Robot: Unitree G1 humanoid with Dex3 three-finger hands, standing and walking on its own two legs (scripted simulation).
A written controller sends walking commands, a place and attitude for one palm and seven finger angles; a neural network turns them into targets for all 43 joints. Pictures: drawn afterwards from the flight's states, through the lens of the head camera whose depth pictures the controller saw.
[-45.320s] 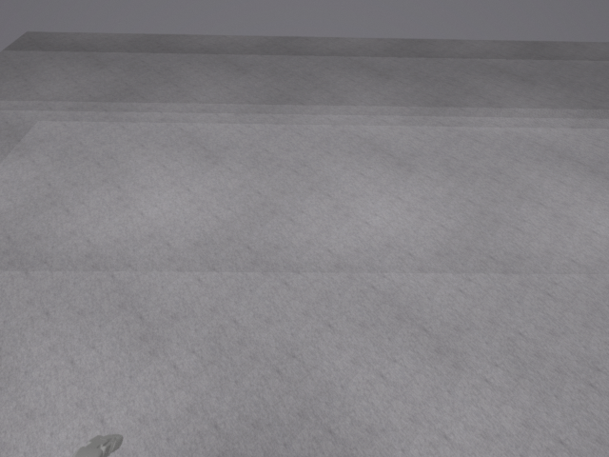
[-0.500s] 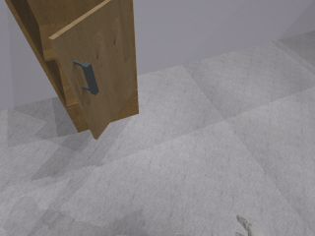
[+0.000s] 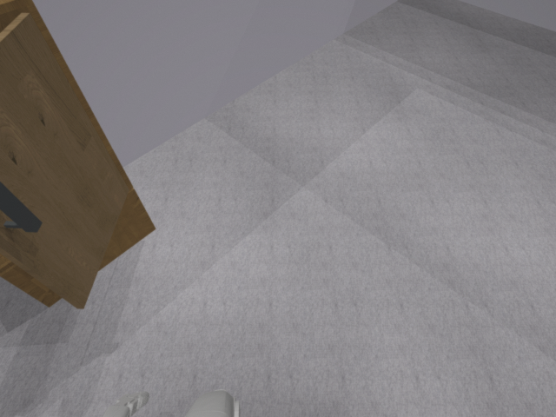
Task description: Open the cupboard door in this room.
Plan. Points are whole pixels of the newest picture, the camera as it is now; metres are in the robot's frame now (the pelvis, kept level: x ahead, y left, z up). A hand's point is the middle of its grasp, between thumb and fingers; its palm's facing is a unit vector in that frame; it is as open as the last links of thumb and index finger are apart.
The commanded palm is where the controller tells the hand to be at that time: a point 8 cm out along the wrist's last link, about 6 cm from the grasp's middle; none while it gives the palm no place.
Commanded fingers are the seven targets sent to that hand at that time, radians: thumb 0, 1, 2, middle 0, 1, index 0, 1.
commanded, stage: walk to a spot facing it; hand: left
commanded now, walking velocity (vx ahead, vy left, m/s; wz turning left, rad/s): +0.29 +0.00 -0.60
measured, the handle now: (1, 206) +0.45 +0.53 -0.03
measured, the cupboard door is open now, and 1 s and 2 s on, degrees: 41 41 41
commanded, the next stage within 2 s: turn to face it in 1.70 s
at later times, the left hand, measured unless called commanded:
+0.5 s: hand (231, 316) +0.30 +0.10 -0.16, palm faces -0.40 -0.90 -0.14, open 7.4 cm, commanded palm none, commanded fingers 0.00 0.90 0.90 -0.20 -0.30 -0.20 -0.30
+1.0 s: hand (264, 298) +0.34 +0.04 -0.16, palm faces -0.34 -0.92 -0.19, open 7.3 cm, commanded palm none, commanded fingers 0.00 0.90 0.90 -0.20 -0.30 -0.20 -0.30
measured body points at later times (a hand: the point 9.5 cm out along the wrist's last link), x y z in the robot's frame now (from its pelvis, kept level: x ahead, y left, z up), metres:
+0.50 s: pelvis +0.11 -0.02 +0.00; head +0.17 -0.03 +0.45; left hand +0.32 +0.15 -0.15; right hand -0.06 -0.19 -0.13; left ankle +0.04 +0.13 -0.74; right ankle +0.18 -0.16 -0.70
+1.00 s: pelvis +0.29 -0.13 +0.01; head +0.32 -0.15 +0.45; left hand +0.36 +0.09 -0.15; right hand +0.31 -0.40 -0.13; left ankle +0.45 -0.05 -0.70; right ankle +0.18 -0.15 -0.74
